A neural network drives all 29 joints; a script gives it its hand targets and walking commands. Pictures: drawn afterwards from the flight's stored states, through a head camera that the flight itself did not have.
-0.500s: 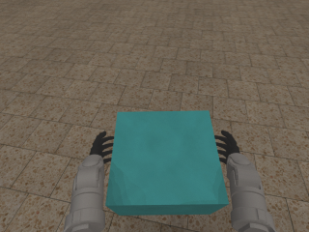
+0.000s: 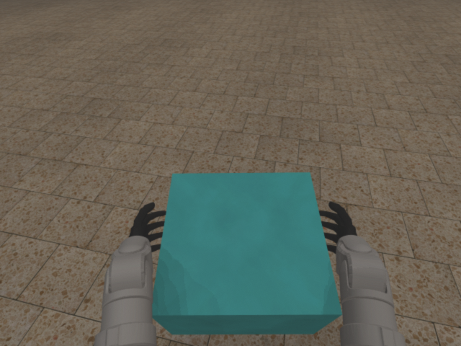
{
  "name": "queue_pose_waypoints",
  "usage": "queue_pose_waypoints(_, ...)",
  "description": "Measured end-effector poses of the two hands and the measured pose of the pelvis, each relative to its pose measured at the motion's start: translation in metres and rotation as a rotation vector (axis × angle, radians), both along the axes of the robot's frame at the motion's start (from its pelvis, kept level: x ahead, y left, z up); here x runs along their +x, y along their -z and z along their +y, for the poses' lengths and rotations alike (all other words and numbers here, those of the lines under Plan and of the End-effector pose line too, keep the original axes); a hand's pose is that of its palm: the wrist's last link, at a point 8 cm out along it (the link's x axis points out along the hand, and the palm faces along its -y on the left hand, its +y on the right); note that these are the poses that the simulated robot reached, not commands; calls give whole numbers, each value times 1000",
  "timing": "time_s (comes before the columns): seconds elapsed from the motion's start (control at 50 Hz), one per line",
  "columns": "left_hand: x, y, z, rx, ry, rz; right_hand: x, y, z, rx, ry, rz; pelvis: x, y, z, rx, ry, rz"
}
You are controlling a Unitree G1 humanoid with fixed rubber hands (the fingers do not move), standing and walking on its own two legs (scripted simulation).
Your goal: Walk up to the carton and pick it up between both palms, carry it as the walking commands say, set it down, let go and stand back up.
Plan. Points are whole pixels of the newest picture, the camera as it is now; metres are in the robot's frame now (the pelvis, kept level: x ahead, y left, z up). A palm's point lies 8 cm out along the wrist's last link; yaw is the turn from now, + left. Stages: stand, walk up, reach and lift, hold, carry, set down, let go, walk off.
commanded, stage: reach and lift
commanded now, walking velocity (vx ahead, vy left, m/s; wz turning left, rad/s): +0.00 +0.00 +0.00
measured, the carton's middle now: (241, 252) +0.30 -0.01 -0.03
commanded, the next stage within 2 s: hold in 0.62 s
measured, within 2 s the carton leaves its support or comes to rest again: neither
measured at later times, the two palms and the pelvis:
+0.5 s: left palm (138, 245) +0.28 +0.18 +0.04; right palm (341, 240) +0.28 -0.18 +0.04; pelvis +0.00 +0.00 +0.00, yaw +0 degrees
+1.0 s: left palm (138, 246) +0.28 +0.18 +0.05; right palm (343, 240) +0.28 -0.19 +0.05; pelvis +0.00 +0.00 +0.00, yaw -1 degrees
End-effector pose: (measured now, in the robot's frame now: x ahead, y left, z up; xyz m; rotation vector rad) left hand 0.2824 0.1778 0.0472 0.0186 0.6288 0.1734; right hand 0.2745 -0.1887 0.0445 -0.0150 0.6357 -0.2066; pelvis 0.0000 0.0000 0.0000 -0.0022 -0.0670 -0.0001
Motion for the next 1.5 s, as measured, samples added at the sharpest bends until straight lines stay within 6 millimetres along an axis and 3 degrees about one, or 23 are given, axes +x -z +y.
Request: queue_pose_waypoints(1.5, -5, 3, 1, 11, -13, 15, 3, -1, 1, -16, -23, 11, 5, -1, -1, 1, 14, 0)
